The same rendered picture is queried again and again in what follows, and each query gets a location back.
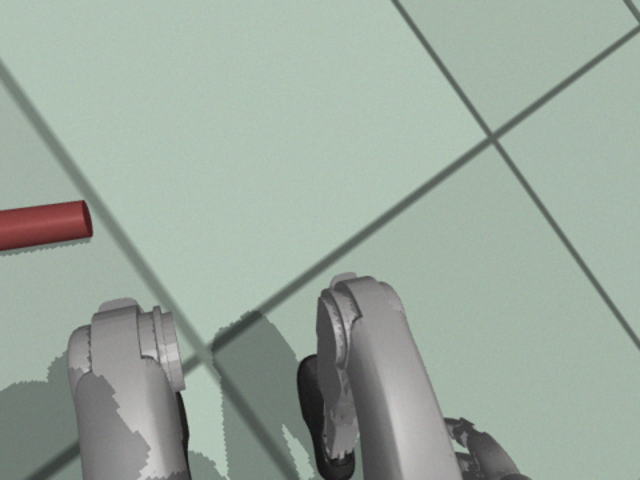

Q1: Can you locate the right robot hand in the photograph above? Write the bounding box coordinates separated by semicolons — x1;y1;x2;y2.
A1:
444;418;521;480

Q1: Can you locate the right robot foot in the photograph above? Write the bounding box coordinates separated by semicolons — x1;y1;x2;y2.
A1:
297;354;355;480

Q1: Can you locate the left robot foot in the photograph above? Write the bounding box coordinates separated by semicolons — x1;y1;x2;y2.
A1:
176;391;192;480

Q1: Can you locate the can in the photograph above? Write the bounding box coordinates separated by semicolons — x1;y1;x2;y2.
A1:
0;200;93;251

